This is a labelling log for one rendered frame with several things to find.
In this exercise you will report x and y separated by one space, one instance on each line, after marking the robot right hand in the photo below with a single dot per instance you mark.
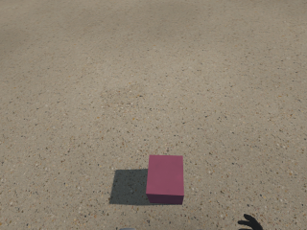
251 222

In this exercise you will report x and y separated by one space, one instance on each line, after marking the carton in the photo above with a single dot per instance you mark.
165 179

